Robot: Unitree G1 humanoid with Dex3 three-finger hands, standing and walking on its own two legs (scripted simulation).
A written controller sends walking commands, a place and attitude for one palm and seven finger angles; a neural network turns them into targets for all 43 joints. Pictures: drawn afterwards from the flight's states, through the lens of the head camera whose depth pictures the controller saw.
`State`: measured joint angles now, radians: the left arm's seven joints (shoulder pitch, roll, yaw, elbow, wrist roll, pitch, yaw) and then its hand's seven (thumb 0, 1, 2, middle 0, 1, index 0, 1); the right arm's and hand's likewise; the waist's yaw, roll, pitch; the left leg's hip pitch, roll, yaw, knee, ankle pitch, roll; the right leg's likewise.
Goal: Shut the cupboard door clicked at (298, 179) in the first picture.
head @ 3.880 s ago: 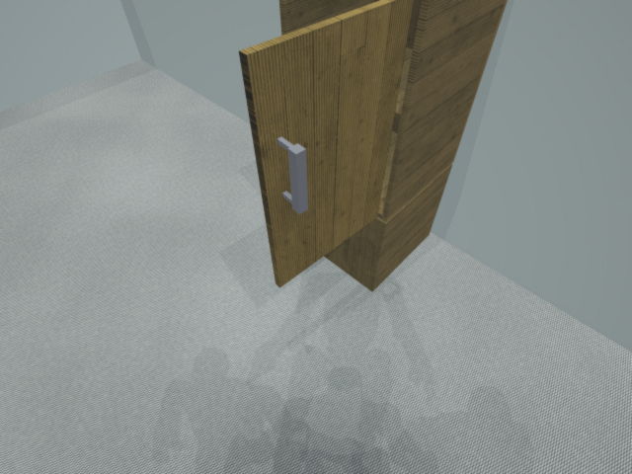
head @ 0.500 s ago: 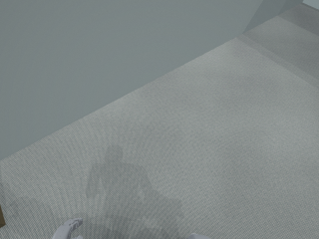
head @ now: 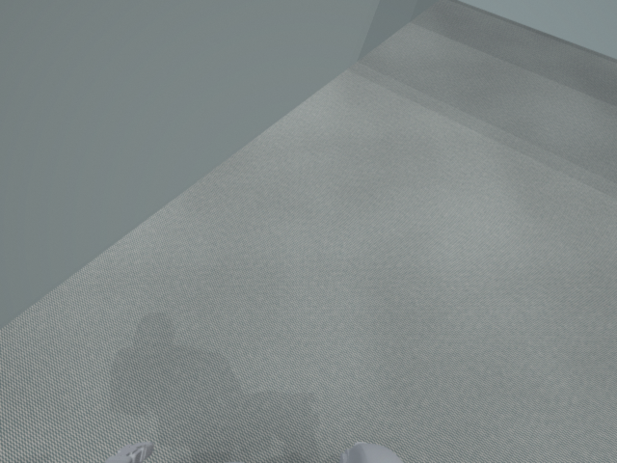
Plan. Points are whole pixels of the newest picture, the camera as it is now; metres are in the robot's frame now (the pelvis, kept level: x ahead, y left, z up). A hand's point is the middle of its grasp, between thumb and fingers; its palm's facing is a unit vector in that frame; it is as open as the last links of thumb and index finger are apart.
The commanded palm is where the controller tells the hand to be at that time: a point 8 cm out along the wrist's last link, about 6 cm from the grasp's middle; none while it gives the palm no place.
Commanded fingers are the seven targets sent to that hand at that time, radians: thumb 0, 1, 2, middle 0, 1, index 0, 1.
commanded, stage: walk around to get in front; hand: left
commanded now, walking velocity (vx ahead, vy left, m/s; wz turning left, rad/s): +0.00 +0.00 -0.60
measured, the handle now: out of the picture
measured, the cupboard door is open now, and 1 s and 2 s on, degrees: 85 85 85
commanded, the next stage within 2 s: walk to a spot facing it in 1.46 s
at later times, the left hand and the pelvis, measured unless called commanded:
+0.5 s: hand (217, 435) +0.17 +0.14 -0.18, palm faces -0.27 -0.94 -0.20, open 7.4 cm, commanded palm none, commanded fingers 0.00 0.90 0.90 -0.20 -0.30 -0.20 -0.30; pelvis +0.04 -0.03 -0.01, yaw -18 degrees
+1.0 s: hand (352, 328) +0.34 -0.06 -0.16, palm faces -0.59 -0.77 -0.23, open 7.4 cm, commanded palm none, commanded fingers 0.00 0.90 0.90 -0.20 -0.30 -0.20 -0.30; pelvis +0.13 -0.14 -0.01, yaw -35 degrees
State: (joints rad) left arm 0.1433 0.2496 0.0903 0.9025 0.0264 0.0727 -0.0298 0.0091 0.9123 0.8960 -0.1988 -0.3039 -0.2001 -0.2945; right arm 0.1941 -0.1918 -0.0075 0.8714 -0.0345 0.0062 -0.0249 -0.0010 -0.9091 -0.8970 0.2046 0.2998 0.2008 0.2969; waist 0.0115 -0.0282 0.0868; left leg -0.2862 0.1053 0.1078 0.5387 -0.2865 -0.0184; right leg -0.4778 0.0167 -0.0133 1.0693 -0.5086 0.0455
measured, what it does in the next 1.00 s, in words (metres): steps to the right, turning right: right foot, then left foot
